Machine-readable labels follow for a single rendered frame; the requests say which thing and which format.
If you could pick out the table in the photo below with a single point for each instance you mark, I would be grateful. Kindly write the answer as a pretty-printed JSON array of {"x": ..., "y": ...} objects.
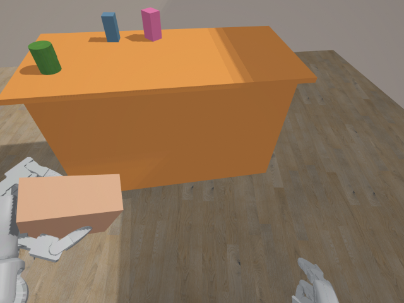
[{"x": 198, "y": 104}]

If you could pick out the left robot hand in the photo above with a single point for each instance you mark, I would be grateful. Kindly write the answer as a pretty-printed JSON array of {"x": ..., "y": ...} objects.
[{"x": 45, "y": 247}]

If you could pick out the left robot forearm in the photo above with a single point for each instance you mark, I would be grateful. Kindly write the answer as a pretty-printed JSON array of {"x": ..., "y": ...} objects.
[{"x": 13, "y": 289}]

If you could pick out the sponge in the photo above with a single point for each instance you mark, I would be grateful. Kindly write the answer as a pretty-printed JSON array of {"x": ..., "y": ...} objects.
[{"x": 59, "y": 205}]

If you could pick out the right robot hand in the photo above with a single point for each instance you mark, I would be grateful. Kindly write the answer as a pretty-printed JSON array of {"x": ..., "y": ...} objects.
[{"x": 321, "y": 291}]

